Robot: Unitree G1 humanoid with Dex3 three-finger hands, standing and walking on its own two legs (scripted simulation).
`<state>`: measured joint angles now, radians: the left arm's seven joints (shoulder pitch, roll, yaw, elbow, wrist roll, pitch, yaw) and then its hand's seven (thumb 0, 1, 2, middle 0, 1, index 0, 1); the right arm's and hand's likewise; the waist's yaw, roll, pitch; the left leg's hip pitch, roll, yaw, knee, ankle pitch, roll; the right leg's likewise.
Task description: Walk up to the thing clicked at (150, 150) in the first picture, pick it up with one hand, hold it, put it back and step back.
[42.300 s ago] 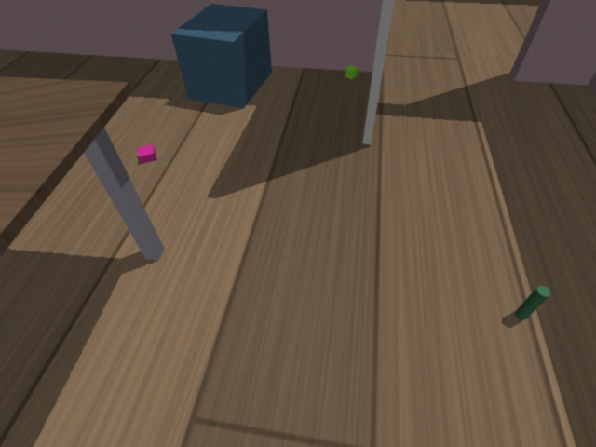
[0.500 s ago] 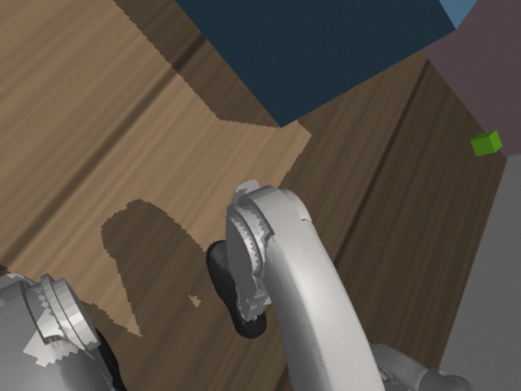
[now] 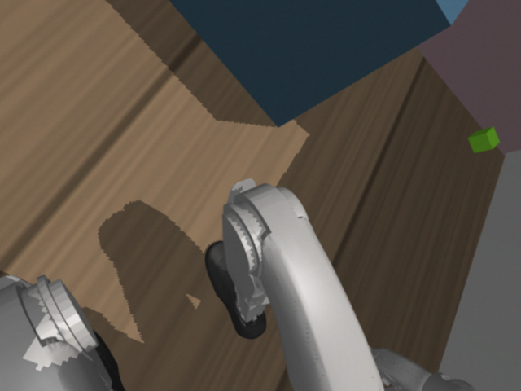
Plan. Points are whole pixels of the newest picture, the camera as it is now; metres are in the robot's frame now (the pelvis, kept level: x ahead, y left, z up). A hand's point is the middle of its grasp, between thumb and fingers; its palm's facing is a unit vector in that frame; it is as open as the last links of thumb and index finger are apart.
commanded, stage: settle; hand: left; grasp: from above
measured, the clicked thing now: out of the picture +0.42 +0.35 -0.28
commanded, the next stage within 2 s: lift in 1.08 s
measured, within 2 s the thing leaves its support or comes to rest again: leaves its support in 0.42 s
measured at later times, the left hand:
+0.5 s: hand out of the picture +0.41 +0.35 -0.22, palm faces +0.09 -0.48 -0.87, open 10.5 cm
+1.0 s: hand out of the picture +0.41 +0.35 -0.14, palm faces +0.01 -0.45 -0.90, open 10.5 cm
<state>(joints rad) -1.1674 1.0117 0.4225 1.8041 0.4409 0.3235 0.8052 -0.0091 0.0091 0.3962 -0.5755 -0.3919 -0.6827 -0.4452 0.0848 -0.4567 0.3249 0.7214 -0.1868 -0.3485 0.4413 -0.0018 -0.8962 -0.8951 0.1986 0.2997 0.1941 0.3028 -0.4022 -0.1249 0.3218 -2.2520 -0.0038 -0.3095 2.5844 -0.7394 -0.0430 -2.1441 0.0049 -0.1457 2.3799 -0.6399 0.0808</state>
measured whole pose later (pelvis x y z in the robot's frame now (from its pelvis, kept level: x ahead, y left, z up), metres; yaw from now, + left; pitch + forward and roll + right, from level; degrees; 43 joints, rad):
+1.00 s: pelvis +0.00 -0.01 +0.04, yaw +3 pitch +30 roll -10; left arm -1.17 0.79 0.44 1.65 0.55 0.49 0.74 0.00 -0.03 0.40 -0.62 -0.38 -0.73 -0.42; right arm 0.14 -0.41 0.11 0.87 -0.15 -0.32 0.42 0.00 -0.90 -0.89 0.20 0.30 0.19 0.30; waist -0.31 -0.01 0.08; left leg -2.25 0.03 -0.21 2.40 -0.70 -0.04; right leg -2.19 -0.01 -0.09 2.27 -0.61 0.05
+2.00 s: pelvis +0.02 -0.02 +0.19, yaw +9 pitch +33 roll -2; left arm -0.82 0.40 0.21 1.17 0.48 0.69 0.55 -0.03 -0.09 0.35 -0.75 -0.26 -0.84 -0.33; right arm 0.12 -0.31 -0.01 0.86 -0.03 -0.19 0.15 0.00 -0.91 -0.90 0.20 0.30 0.20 0.30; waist -0.13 0.06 -0.22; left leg -1.81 0.06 -0.07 1.88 -0.66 -0.04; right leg -1.81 -0.03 -0.02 1.84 -0.62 0.01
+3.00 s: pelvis +0.09 -0.02 +0.43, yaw +10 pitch +13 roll +0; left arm -0.68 0.18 0.04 1.15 0.41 0.88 0.56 -0.03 0.04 0.43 -0.84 -0.45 -0.64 -0.45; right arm 0.21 -0.27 -0.01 0.91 0.00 -0.15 0.09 0.01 -0.90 -0.89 0.20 0.30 0.20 0.30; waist -0.05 0.04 -0.14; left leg -0.70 0.07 0.00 0.88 -0.41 -0.05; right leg -0.71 -0.02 -0.02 0.87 -0.39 0.00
